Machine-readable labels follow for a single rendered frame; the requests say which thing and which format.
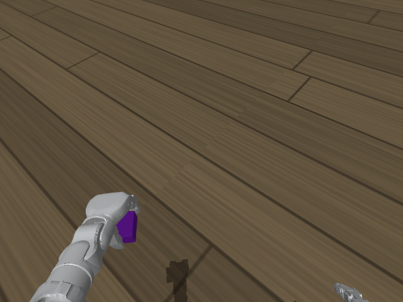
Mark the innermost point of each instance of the left robot arm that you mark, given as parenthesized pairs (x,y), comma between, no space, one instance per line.
(73,275)

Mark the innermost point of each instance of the small box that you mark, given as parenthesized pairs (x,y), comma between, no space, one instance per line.
(127,227)

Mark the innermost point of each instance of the right robot hand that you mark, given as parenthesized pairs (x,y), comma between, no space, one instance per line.
(348,294)

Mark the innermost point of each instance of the left robot hand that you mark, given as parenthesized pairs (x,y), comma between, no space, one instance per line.
(115,206)

